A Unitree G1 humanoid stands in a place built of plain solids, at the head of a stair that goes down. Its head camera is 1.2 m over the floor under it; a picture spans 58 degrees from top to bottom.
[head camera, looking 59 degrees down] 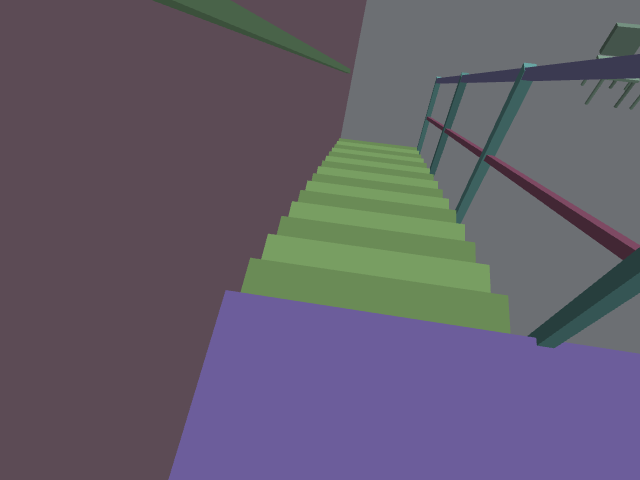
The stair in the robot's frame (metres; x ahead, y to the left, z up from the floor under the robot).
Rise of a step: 0.17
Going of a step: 0.21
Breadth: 0.91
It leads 9 degrees to the right of straight ahead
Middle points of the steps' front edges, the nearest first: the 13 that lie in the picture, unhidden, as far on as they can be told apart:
0.47 -0.16 0.00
0.68 -0.20 -0.17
0.88 -0.23 -0.34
1.09 -0.27 -0.51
1.30 -0.30 -0.68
1.50 -0.33 -0.84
1.71 -0.37 -1.01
1.91 -0.40 -1.18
2.12 -0.44 -1.35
2.33 -0.47 -1.52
2.53 -0.50 -1.69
2.74 -0.54 -1.86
2.95 -0.57 -2.03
